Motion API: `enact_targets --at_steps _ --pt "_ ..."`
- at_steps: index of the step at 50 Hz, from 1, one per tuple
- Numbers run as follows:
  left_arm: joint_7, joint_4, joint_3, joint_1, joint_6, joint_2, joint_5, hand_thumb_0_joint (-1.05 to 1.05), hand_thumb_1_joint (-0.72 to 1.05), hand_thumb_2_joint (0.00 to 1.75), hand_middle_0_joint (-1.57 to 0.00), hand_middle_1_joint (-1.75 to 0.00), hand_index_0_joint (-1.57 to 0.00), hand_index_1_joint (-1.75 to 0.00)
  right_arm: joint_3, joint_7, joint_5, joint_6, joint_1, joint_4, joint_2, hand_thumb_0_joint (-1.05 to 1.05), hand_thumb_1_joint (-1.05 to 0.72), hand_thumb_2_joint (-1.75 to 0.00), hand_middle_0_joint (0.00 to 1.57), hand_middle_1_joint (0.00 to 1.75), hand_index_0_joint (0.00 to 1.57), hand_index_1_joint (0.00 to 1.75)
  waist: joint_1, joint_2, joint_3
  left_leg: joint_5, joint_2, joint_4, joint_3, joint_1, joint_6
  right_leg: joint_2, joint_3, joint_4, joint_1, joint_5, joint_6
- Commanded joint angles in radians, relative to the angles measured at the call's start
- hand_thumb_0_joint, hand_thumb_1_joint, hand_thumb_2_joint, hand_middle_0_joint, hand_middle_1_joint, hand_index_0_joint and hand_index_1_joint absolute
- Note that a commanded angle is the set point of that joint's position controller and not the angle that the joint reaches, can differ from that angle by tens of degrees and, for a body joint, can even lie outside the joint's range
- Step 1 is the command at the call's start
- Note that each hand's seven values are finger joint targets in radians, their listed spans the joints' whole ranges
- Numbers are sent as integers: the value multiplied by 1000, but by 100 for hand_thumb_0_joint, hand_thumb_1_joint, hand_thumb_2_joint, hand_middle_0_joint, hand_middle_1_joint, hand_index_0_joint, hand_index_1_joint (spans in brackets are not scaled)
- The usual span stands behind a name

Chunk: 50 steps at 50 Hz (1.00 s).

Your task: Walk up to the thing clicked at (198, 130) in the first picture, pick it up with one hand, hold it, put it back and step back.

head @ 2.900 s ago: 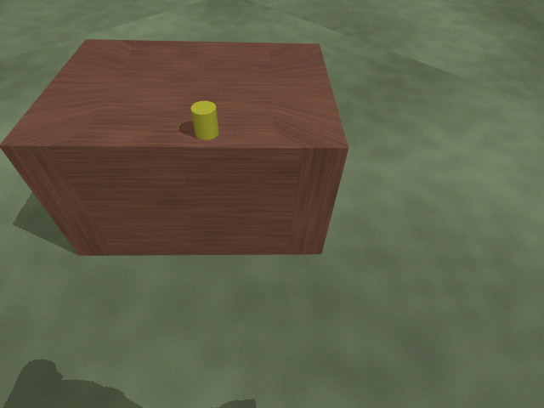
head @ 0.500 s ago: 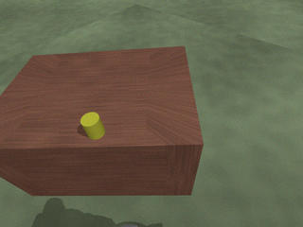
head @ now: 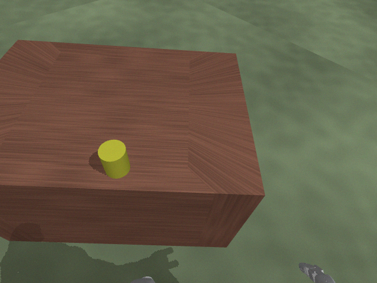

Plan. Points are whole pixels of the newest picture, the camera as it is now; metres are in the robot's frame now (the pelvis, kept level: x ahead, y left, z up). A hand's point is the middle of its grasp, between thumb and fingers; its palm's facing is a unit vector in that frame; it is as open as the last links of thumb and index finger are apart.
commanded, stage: walk up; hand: left
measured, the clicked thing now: (115, 159) +0.46 +0.21 -0.11
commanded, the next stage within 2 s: stand in 1.10 s
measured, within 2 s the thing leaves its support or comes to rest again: neither
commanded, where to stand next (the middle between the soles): +0.07 +0.00 m, yaw -1 degrees
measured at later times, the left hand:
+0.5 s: hand out of the picture +0.10 +0.25 -0.13, palm faces -0.05 -0.94 -0.33, open 7.4 cm
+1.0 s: hand out of the picture +0.10 +0.25 -0.13, palm faces -0.05 -0.94 -0.33, open 7.4 cm
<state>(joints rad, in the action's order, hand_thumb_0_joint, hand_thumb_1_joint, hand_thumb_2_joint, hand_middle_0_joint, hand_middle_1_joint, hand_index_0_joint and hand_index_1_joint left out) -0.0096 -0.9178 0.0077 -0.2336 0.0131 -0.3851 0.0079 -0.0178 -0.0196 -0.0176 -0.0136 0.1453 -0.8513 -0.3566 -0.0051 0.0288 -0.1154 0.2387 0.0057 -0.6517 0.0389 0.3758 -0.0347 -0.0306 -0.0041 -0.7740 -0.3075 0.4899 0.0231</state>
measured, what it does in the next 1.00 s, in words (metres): steps on the spot: right foot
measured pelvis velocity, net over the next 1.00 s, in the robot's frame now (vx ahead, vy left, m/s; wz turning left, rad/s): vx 0.02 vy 0.00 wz -0.02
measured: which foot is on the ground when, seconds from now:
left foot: down 0.00-1.00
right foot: up 0.00-0.02, down 0.04-1.00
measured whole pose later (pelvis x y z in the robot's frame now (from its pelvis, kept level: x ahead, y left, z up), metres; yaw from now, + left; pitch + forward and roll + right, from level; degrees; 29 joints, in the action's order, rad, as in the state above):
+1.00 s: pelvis +0.02 +0.00 +0.03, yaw -1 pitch -2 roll +0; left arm 0.01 -1.16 0.00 -0.10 0.01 -0.35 0.00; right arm -0.01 -0.02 -0.01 -0.02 0.07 -1.15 -0.34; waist 0.01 -0.01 -0.05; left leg 0.11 0.01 -0.33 0.05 0.18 -0.01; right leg -0.01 0.00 -0.31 -0.07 0.20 -0.02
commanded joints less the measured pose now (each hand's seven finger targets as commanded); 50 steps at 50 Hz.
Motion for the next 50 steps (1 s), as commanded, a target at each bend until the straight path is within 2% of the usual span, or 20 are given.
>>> enact_targets --at_steps 1,2,3,4,5,6,7,8,9,11,13,18,24,28,33,40,44,50 --pt "-21 -26 67 -131 22 -184 -20 0 90 90 -20 -30 -20 -30 -67 23 18 -4 -40 48 -256 0 -90 -90 20 30 20 30 -37 -162 183 -181 227 138 -239 -66 -129 14 -16 267 153 -199 4" --pt "-23 -27 70 -108 30 -202 -29 0 90 90 -20 -30 -20 -30 -52 22 28 -2 -54 45 -210 0 -90 -90 20 30 20 30 -44 -93 168 -161 201 106 -213 -13 -78 -34 63 313 181 -277 24" --pt "-23 -12 75 -56 38 -235 -37 0 90 90 -20 -30 -20 -30 -40 20 37 -1 -48 41 -170 0 -90 -90 20 30 20 30 -16 26 149 -96 127 41 -160 -7 -25 -144 248 389 126 -296 70" --pt "-15 9 73 49 38 -274 -32 0 90 90 -20 -30 -20 -30 -43 21 35 2 -51 18 -172 0 -90 -90 20 30 20 30 20 76 104 88 38 52 -84 -102 3 -220 312 415 -42 -245 130" --pt "-6 22 64 129 35 -265 -31 0 90 90 -20 -30 -20 -30 -51 21 28 3 -8 -24 -187 0 -90 -90 20 30 20 30 56 74 83 149 49 62 -86 -221 7 -222 282 387 -146 -207 131" --pt "-2 20 51 133 34 -227 -25 0 90 90 -20 -30 -20 -30 -54 21 19 -4 0 -41 -206 0 -90 -90 20 30 20 30 63 37 79 110 84 151 -129 -258 -1 -175 212 365 -162 -183 83" --pt "0 -1 43 101 33 -196 -16 0 90 90 -20 -30 -20 -30 -56 16 20 -12 -60 -44 -231 0 -90 -90 20 30 20 30 33 -16 89 95 119 199 -179 -231 -20 -105 146 364 -107 -158 39" --pt "0 -23 40 70 35 -187 -12 0 90 90 -20 -30 -20 -30 -50 11 21 -15 -95 -51 -229 0 -90 -90 20 30 20 30 7 -13 101 62 138 208 -191 -194 -35 -82 118 365 -36 -178 29" --pt "1 -44 39 60 37 -190 -14 0 90 90 -20 -30 -20 -30 -47 8 19 -14 -107 -59 -220 0 -90 -90 20 30 20 30 2 8 97 76 137 221 -184 -167 -36 -82 123 381 -3 -186 32" --pt "5 -48 44 92 39 -203 -16 0 90 90 -20 -30 -20 -30 -37 7 17 -16 -89 -85 -209 0 -90 -90 20 30 20 30 12 45 89 60 114 240 -155 -154 -21 -99 155 416 27 -192 35" --pt "6 -58 40 104 36 -202 -12 0 90 90 -20 -30 -20 -30 -31 7 17 -21 -94 -111 -210 0 -90 -90 20 30 20 30 10 11 90 36 113 272 -149 -188 -8 -99 145 416 36 -236 30" --pt "7 -104 35 99 28 -186 -5 0 90 90 -20 -30 -20 -30 -25 9 17 -27 -117 -158 -210 0 -90 -90 20 30 20 30 -8 -34 116 -10 135 333 -165 -181 -6 -82 111 431 124 -296 20" --pt "8 -129 34 144 24 -188 -5 0 90 90 -20 -30 -20 -30 -22 13 14 -28 -114 -205 -201 0 -90 -90 20 30 20 30 1 -49 129 -61 127 360 -148 -197 10 -87 106 469 169 -344 13" --pt "8 -143 34 163 20 -186 -9 0 90 90 -20 -30 -20 -30 -24 17 13 -30 -116 -224 -205 0 -90 -90 20 30 20 30 7 -59 164 -103 134 367 -140 -225 11 -87 95 480 195 -372 11" --pt "8 -162 33 167 17 -182 -10 0 90 90 -20 -30 -20 -30 -24 19 13 -30 -128 -234 -202 0 -90 -90 20 30 20 30 6 -61 148 -119 138 376 -134 -240 11 -88 95 493 177 -368 5" --pt "10 -176 32 178 15 -175 -12 0 90 90 -20 -30 -20 -30 -28 20 11 -29 -129 -242 -208 0 -90 -90 20 30 20 30 14 -53 140 -81 136 396 -138 -247 14 -88 94 507 172 -370 2" --pt "9 -177 34 177 17 -173 -13 0 90 90 -20 -30 -20 -30 -28 20 12 -29 -123 -245 -199 0 -90 -90 20 30 20 30 14 -40 164 -159 137 377 -125 -281 13 -92 93 510 180 -391 0" --pt "6 -178 34 183 17 -172 -14 0 90 90 -20 -30 -20 -30 -32 22 12 -23 -122 -249 -196 0 -90 -90 20 30 20 30 19 -18 164 -201 131 364 -113 -294 14 -95 91 527 184 -411 -5"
